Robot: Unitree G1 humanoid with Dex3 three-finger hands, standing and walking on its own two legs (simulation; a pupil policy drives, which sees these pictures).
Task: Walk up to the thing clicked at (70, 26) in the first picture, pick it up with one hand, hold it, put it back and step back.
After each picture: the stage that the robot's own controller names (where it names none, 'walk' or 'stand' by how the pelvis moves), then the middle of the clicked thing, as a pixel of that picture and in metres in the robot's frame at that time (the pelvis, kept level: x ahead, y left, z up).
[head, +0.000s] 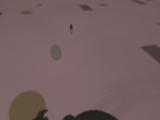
stand; (71, 28) +2.33 +0.59 -0.65
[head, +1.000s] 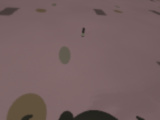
walk; (83, 32) +2.24 +0.23 -0.63
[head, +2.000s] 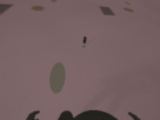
walk; (84, 42) +1.57 +0.12 -0.64
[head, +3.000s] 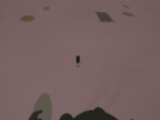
walk; (77, 61) +1.01 +0.17 -0.65
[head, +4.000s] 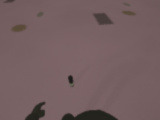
walk; (71, 81) +0.60 +0.24 -0.63
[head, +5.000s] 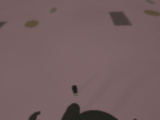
walk; (75, 90) +0.41 +0.20 -0.63
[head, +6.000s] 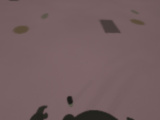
stand; (70, 101) +0.33 +0.19 -0.65
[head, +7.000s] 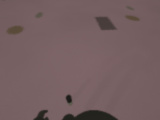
stand; (69, 100) +0.33 +0.21 -0.66
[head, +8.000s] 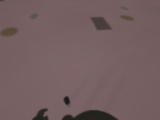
stand; (67, 101) +0.31 +0.22 -0.66
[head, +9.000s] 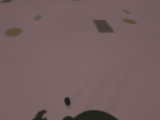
stand; (67, 102) +0.32 +0.21 -0.66
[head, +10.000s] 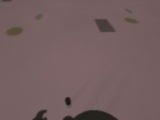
stand; (68, 102) +0.31 +0.20 -0.66
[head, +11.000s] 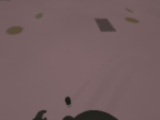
go down; (68, 102) +0.32 +0.20 -0.66
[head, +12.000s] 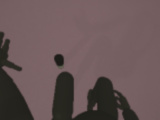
go down; (59, 62) +0.41 +0.22 -0.28
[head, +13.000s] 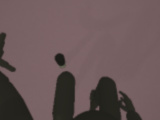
approach; (61, 62) +0.40 +0.23 -0.26
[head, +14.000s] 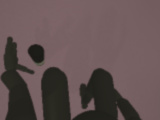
close in; (38, 57) +0.38 +0.27 -0.16
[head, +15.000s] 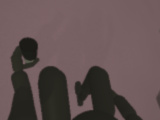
close; (30, 54) +0.40 +0.28 -0.15
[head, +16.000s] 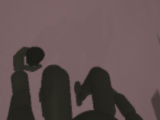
lift; (33, 59) +0.35 +0.27 -0.16
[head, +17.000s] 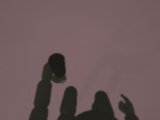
lift; (59, 71) +0.32 +0.19 +0.04
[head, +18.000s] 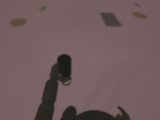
hold; (65, 72) +0.32 +0.16 +0.07
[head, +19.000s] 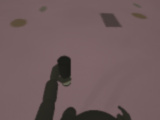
hold; (65, 73) +0.32 +0.16 +0.05
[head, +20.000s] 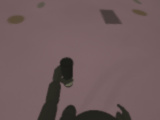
crouch; (67, 74) +0.32 +0.15 +0.03
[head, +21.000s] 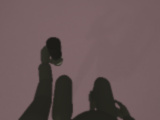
crouch; (56, 54) +0.43 +0.20 -0.04
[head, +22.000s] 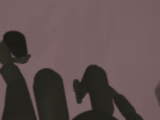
lower; (19, 51) +0.41 +0.30 -0.16
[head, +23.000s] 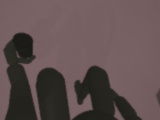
lower; (25, 51) +0.40 +0.30 -0.15
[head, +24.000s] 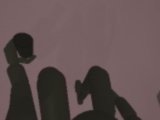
lower; (25, 51) +0.40 +0.30 -0.15
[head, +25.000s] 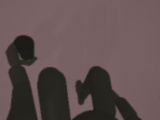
lower; (27, 53) +0.39 +0.29 -0.15
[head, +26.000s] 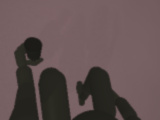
loosen; (34, 54) +0.40 +0.27 -0.14
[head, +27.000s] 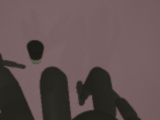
rise; (35, 54) +0.40 +0.27 -0.16
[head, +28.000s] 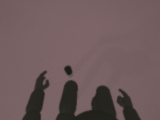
walk; (69, 72) +0.41 +0.20 -0.40
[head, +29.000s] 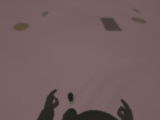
stand; (70, 98) +0.36 +0.17 -0.59
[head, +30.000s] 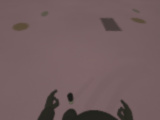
stand; (70, 98) +0.36 +0.17 -0.60
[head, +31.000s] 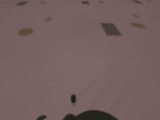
stand; (73, 100) +0.38 +0.16 -0.65
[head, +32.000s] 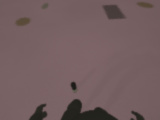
walk; (74, 87) +0.43 +0.20 -0.62
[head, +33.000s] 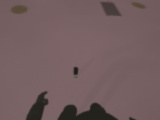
walk; (75, 72) +0.63 +0.14 -0.63
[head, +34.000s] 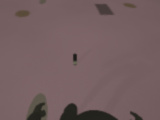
stand; (75, 59) +0.93 +0.24 -0.63
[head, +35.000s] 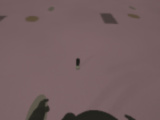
stand; (77, 64) +0.96 +0.18 -0.65
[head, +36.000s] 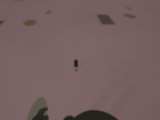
stand; (76, 65) +0.96 +0.22 -0.66
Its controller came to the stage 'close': yes
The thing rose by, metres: 0.69
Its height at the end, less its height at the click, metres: +0.00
